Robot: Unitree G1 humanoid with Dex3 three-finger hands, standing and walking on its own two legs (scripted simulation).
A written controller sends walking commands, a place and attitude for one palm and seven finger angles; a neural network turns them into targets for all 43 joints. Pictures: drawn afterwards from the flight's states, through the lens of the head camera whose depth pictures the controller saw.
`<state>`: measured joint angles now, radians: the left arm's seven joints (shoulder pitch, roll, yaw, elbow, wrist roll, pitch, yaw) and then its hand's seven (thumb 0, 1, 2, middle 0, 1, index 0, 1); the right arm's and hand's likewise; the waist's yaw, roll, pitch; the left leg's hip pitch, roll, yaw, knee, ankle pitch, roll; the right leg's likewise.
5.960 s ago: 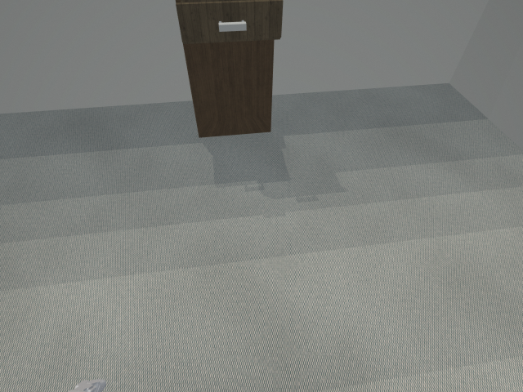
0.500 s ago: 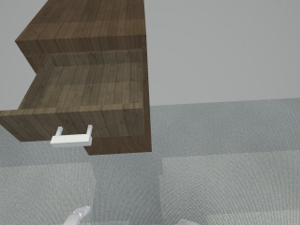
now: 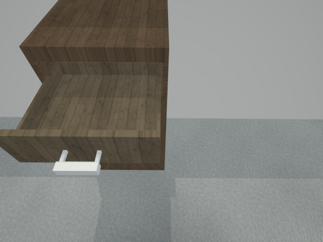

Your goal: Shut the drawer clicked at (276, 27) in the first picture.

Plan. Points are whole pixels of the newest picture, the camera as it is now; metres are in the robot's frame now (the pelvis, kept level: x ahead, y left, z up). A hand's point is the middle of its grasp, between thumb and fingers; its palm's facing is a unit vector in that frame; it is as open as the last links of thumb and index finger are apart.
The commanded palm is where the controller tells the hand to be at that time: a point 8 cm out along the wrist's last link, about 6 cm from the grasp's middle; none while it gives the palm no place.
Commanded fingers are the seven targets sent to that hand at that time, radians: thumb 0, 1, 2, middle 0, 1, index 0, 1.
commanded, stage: come to a stop and stand still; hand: left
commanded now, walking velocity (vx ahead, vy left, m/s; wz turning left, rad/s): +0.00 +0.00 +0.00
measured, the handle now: (79, 160) +0.29 +0.24 +0.01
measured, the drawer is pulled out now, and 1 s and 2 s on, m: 0.29 0.29 0.29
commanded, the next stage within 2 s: look again from close up in 0.64 s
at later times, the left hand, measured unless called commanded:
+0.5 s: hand out of the picture -0.01 +0.15 -0.16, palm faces +0.05 -0.98 -0.21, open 7.3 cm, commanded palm none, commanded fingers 0.00 0.90 0.90 -0.20 -0.30 -0.20 -0.30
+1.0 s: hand out of the picture -0.01 +0.19 -0.17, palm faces +0.03 -0.98 -0.22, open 7.4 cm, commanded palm none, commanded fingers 0.00 0.90 0.90 -0.20 -0.30 -0.20 -0.30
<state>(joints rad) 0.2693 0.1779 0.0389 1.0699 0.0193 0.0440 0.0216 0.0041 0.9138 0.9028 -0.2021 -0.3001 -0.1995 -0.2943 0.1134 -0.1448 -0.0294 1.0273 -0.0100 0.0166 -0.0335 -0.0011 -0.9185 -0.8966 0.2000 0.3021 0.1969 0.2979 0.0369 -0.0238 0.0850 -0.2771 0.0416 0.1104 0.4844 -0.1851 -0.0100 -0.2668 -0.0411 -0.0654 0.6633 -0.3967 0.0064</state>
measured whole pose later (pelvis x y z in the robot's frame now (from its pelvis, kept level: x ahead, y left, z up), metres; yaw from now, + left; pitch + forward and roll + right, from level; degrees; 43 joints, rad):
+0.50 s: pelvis -0.03 -0.03 +0.01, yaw +1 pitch -2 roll +0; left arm 0.23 0.16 0.02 1.12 0.01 0.01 0.03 0.01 0.93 0.90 -0.20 -0.30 -0.20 -0.29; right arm 0.27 -0.15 -0.01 1.16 -0.01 0.02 -0.03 0.00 -0.92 -0.90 0.20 0.30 0.19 0.30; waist 0.00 0.00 0.04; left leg -0.13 0.06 0.03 0.40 -0.23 -0.05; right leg -0.17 0.04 -0.10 0.40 -0.21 -0.08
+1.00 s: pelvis -0.03 +0.00 +0.00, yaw +1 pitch -1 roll -1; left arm 0.30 0.18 0.01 1.06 0.02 0.00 0.04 0.01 0.91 0.90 -0.20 -0.30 -0.20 -0.29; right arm 0.33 -0.17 -0.03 1.06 -0.02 -0.01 -0.03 0.00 -0.91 -0.90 0.20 0.30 0.19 0.30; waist -0.02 0.01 -0.02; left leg -0.23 0.03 0.04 0.57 -0.33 0.00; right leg -0.25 0.01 -0.09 0.53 -0.26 -0.03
